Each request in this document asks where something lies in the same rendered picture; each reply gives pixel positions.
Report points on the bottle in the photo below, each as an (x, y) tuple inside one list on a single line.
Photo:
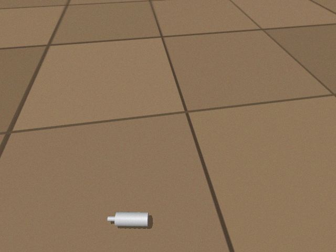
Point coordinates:
[(130, 219)]

